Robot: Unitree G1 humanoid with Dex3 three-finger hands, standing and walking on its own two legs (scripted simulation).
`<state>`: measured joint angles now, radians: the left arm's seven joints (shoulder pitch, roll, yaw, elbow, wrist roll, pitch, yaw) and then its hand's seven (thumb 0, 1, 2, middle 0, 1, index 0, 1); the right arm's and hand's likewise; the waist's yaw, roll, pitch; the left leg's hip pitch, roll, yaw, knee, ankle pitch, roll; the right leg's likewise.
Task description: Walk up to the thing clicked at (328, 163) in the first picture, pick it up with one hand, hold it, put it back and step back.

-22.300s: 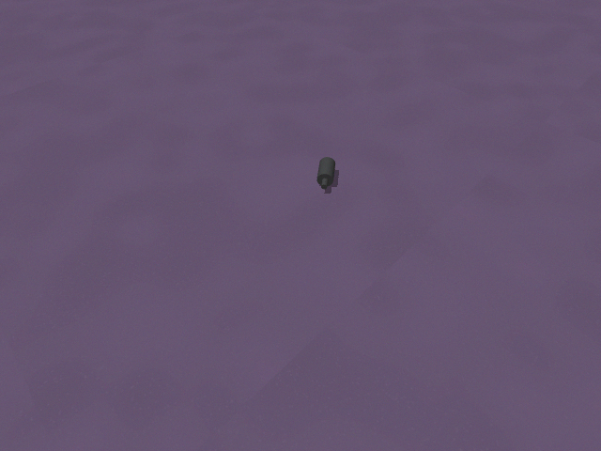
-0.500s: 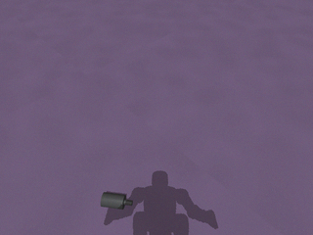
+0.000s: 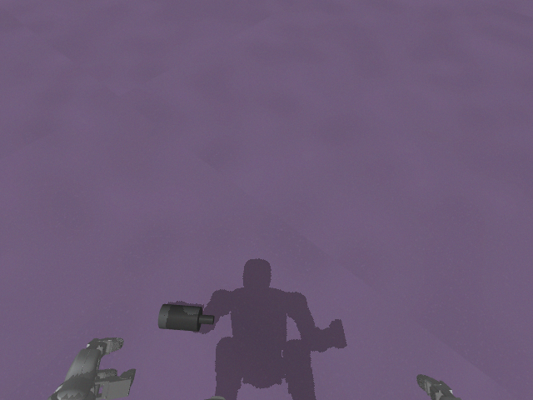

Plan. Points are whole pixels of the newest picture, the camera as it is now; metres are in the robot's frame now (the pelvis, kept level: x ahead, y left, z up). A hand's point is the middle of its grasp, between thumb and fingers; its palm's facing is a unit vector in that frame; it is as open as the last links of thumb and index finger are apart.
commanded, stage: rise first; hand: left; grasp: from above
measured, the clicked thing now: (187, 318) +0.43 +0.29 -0.72
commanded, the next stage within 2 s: none
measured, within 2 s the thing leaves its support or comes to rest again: neither
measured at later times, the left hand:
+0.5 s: hand (119, 397) +0.15 +0.27 -0.20, palm faces -0.11 -0.89 -0.43, open 14.2 cm
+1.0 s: hand out of the picture +0.13 +0.29 -0.25, palm faces -0.23 -0.82 -0.52, open 14.3 cm
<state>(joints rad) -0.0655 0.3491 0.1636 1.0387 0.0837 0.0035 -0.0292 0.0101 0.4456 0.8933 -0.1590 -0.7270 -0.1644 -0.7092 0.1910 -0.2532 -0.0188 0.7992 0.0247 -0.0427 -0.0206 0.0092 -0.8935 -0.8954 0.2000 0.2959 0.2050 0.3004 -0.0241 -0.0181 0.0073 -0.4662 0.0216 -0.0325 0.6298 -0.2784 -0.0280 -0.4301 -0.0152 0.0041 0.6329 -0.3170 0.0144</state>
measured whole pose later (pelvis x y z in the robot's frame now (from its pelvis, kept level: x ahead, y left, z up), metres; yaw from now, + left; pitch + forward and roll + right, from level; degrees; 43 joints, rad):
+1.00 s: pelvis -0.02 +0.01 -0.12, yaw -1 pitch +23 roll -3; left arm 0.24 0.38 0.16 0.42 0.29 0.18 -0.02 0.00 -0.58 0.99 -0.10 -1.03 -0.08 -1.04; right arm 0.17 -0.25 -0.02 0.54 0.01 -0.17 0.00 0.01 -0.94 -0.91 0.20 0.30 0.21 0.30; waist -0.02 0.01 -0.15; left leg -1.22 0.02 -0.07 1.39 -0.58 -0.02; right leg -1.15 0.00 -0.01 1.35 -0.61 0.03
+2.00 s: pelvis -0.09 +0.02 -0.41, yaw -8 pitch +30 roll -9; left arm -0.68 0.90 0.29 1.17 1.14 -0.50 0.17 0.00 -0.52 1.04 -0.07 -0.96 -0.05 -0.97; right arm 0.08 -0.29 0.02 0.76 -0.12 0.02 0.11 0.01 -0.87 -0.89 0.20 0.30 0.21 0.30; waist -0.09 -0.03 -0.04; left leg -2.24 0.00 -0.18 2.35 -0.65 -0.02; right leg -2.12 0.05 -0.06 2.27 -0.69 0.05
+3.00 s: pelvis -0.08 +0.02 -0.44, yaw -11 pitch +29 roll -11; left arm -0.79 0.99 0.28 1.35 1.36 -0.53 0.35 0.00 -0.52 1.00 -0.09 -0.99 -0.08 -1.00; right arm 0.04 -0.26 0.08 0.77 -0.17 0.06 0.14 0.00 -0.91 -0.90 0.20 0.30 0.21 0.30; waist -0.16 -0.07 0.00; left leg -2.33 0.00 -0.21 2.49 -0.68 -0.02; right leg -2.21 0.07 -0.07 2.38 -0.71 0.06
